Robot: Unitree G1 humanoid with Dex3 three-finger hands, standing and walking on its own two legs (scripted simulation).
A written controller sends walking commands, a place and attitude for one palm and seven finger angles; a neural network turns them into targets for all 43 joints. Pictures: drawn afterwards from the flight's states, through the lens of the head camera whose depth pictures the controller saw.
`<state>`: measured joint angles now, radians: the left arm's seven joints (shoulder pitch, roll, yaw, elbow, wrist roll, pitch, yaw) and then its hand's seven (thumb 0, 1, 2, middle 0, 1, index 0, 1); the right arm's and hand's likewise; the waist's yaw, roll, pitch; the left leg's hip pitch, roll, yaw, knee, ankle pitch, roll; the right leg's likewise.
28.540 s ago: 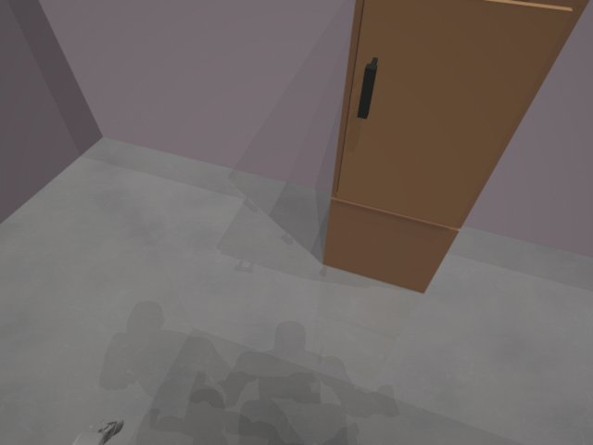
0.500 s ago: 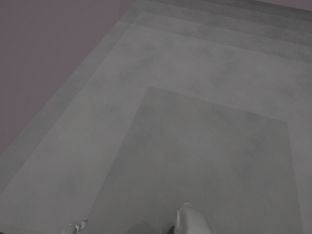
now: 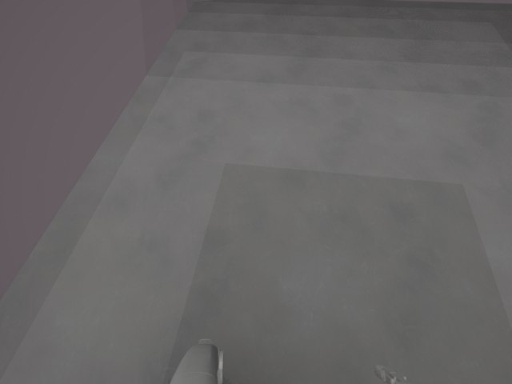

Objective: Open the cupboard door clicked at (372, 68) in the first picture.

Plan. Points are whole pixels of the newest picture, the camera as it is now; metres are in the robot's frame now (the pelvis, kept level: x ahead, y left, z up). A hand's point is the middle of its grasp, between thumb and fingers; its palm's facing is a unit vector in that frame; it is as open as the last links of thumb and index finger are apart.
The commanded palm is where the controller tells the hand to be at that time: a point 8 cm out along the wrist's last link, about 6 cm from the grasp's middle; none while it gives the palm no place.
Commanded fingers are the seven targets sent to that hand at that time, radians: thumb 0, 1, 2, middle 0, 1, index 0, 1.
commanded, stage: walk to a spot facing it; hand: left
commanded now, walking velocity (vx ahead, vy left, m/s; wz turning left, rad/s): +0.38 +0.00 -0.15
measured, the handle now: out of the picture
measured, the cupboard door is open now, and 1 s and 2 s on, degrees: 49 49 49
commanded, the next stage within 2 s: turn to face it in 0.40 s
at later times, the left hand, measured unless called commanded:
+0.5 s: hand (180, 268) +0.35 +0.21 -0.17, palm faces -0.15 -0.97 -0.19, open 7.3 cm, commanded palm none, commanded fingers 0.00 0.90 0.90 -0.20 -0.30 -0.20 -0.30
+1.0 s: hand (223, 216) +0.50 +0.13 -0.17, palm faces +0.02 -0.99 -0.15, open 7.2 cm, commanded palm none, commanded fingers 0.00 0.90 0.90 -0.20 -0.30 -0.20 -0.30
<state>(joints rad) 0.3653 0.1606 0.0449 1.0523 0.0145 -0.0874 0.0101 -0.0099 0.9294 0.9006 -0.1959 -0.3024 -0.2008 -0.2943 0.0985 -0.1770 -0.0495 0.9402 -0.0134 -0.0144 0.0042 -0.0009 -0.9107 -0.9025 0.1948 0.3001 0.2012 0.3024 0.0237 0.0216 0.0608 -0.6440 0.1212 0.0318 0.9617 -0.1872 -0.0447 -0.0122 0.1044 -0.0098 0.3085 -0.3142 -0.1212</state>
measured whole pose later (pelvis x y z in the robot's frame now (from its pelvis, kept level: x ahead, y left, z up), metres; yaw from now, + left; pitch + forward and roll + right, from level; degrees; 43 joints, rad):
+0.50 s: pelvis +0.26 +0.03 +0.00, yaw -11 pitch +1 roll -1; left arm 0.19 0.20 0.09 1.00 0.04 0.00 -0.02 0.01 0.94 0.90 -0.19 -0.30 -0.20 -0.29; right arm 0.39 -0.18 -0.04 1.06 -0.02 -0.06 -0.04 -0.01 -0.94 -0.90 0.20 0.30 0.20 0.30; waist 0.00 -0.01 0.07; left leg -0.08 0.03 0.26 0.38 -0.31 0.04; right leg -0.67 -0.09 -0.04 1.04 -0.13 0.01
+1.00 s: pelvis +0.37 -0.03 -0.01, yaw +2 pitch +1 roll +0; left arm 0.10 0.14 0.05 0.95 0.03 -0.02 0.02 -0.03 0.93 0.90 -0.19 -0.30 -0.21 -0.30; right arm 0.23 -0.17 -0.07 0.99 -0.01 0.05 0.00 0.00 -0.92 -0.90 0.20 0.30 0.20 0.30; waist -0.05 -0.02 0.04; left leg -0.44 0.10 0.11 0.88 -0.43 -0.05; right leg -0.27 -0.11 -0.32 0.56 -0.29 -0.03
